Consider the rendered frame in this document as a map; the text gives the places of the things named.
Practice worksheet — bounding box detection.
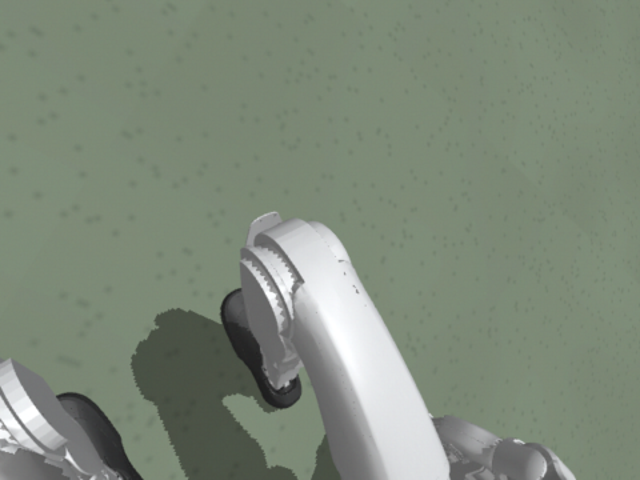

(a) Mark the left robot foot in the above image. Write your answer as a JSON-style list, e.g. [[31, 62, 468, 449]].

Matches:
[[56, 392, 143, 480]]

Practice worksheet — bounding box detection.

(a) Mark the right robot arm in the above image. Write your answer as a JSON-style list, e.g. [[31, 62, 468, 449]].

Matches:
[[492, 437, 576, 480]]

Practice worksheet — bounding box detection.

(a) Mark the right robot hand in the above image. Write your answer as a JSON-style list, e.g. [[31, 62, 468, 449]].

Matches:
[[429, 413, 502, 480]]

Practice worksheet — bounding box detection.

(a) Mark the right robot foot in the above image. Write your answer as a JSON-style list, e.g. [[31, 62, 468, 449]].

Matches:
[[221, 288, 301, 409]]

